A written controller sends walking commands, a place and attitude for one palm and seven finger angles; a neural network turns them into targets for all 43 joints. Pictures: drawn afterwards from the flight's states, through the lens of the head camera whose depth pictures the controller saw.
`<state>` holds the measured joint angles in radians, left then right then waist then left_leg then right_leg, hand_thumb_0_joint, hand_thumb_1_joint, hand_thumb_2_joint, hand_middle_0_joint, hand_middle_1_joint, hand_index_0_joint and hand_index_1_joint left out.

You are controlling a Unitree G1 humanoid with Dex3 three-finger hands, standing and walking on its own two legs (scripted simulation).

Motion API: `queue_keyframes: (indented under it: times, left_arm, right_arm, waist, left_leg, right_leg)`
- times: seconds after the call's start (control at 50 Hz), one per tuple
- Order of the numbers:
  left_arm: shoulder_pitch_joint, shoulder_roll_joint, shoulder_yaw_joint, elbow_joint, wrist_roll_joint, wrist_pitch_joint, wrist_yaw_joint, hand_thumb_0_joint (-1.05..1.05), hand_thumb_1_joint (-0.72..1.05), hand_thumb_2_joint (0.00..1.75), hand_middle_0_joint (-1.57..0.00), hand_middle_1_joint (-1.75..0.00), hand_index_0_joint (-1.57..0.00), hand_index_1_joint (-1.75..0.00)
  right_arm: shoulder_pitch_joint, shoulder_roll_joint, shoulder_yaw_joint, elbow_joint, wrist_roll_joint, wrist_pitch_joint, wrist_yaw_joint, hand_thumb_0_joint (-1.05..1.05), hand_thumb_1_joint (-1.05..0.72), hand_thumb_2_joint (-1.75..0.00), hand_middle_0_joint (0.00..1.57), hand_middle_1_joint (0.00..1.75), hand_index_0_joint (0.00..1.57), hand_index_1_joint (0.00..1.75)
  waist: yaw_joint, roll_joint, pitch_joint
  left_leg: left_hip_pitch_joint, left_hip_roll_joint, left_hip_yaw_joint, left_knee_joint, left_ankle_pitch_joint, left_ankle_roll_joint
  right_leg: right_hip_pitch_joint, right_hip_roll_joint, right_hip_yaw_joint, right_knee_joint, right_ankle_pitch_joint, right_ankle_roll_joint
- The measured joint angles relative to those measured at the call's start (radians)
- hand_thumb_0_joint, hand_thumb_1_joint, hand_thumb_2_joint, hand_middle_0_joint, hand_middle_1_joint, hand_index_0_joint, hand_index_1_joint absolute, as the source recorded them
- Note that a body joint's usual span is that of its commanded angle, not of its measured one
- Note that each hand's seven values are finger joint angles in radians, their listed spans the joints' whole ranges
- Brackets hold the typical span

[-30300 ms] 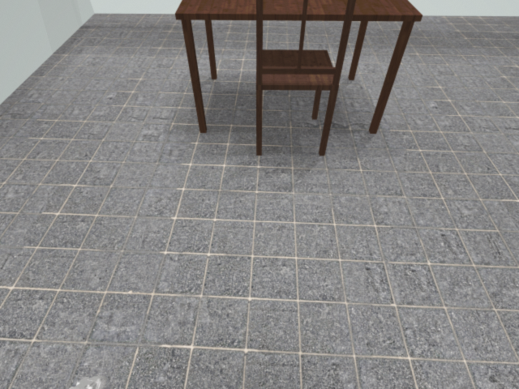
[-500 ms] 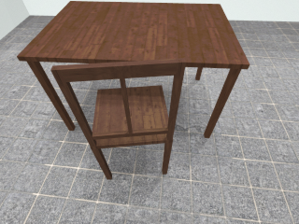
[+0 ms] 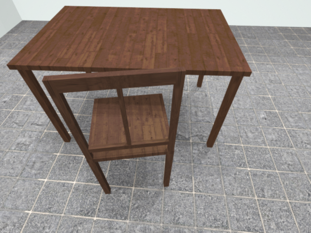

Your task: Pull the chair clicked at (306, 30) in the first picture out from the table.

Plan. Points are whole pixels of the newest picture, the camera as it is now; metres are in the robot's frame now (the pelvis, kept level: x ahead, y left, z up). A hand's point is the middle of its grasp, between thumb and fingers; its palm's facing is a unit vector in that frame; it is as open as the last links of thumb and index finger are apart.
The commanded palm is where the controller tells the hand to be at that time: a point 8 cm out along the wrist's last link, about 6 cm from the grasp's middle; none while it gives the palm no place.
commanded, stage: look to check the result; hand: left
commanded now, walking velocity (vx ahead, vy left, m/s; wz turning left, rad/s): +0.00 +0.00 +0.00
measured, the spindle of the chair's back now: (124, 119) +0.51 +0.14 -0.07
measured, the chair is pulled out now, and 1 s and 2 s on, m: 0.13 0.13 0.13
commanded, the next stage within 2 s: come to a stop and stand still in 0.72 s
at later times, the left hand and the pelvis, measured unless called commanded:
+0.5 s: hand out of the picture +0.00 +0.16 -0.18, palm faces +0.03 -0.98 -0.18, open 7.4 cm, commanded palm none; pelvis +0.01 +0.00 +0.00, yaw +0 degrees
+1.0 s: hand out of the picture +0.00 +0.17 -0.18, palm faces +0.02 -0.98 -0.20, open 7.4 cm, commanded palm none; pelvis +0.00 +0.01 -0.01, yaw +1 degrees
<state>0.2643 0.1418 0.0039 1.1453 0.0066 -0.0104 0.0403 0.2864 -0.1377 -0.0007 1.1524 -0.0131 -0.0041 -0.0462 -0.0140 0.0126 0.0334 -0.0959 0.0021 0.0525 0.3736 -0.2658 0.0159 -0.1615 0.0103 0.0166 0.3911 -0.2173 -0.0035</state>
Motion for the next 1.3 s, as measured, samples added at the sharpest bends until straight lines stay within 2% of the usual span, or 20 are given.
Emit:
queue_keyframes:
  times: [0.88, 0.94, 1.0, 1.14, 1.3]
  left_arm:
    - [0.016, -0.009, 0.002, -0.005, 0.000, 0.000, 0.001, 0.01, 0.92, 0.89, -0.20, -0.30, -0.20, -0.30]
    - [0.014, -0.009, -0.006, -0.018, 0.007, -0.027, 0.015, 0.01, 0.92, 0.89, -0.20, -0.30, -0.20, -0.30]
    - [0.018, 0.002, -0.013, -0.029, 0.002, -0.032, 0.013, 0.01, 0.92, 0.89, -0.20, -0.30, -0.20, -0.30]
    - [0.015, 0.015, -0.022, -0.049, 0.005, -0.008, 0.001, 0.01, 0.92, 0.89, -0.20, -0.30, -0.20, -0.30]
    - [0.035, 0.020, -0.023, -0.065, 0.006, -0.003, -0.006, 0.01, 0.91, 0.89, -0.19, -0.30, -0.20, -0.30]
  right_arm:
    - [0.001, 0.009, 0.000, 0.001, 0.002, -0.003, -0.004, 0.00, -0.91, -0.90, 0.20, 0.30, 0.20, 0.30]
    - [-0.003, -0.002, 0.007, -0.033, 0.009, -0.006, 0.010, 0.01, -0.91, -0.90, 0.20, 0.30, 0.20, 0.30]
    - [0.003, -0.005, 0.010, -0.066, 0.007, -0.019, 0.009, 0.01, -0.91, -0.90, 0.20, 0.30, 0.20, 0.30]
    - [-0.009, -0.022, 0.014, -0.083, 0.003, -0.006, 0.014, 0.01, -0.92, -0.90, 0.20, 0.30, 0.20, 0.30]
    - [-0.010, -0.027, 0.017, -0.089, 0.004, -0.010, 0.024, 0.01, -0.92, -0.90, 0.20, 0.30, 0.20, 0.30]
  waist:
    - [0.002, -0.003, 0.010]
    - [-0.007, 0.009, 0.019]
    - [-0.016, -0.004, 0.013]
    - [0.001, -0.012, -0.008]
    - [0.007, -0.024, -0.012]
  left_leg:
    - [0.017, -0.002, 0.004, -0.007, -0.011, 0.001]
    - [-0.045, 0.009, -0.009, 0.076, -0.042, -0.002]
    - [-0.064, -0.003, -0.019, 0.116, -0.057, 0.007]
    - [-0.067, -0.020, -0.021, 0.148, -0.061, 0.019]
    - [-0.066, -0.037, -0.015, 0.112, -0.026, 0.033]
  right_leg:
    - [0.010, -0.002, 0.004, 0.005, -0.016, 0.002]
    - [-0.022, 0.006, -0.011, 0.032, -0.020, 0.004]
    - [-0.042, -0.007, -0.020, 0.083, -0.045, 0.007]
    - [-0.041, -0.024, -0.021, 0.114, -0.052, 0.019]
    - [-0.046, -0.041, -0.015, 0.090, -0.023, 0.031]
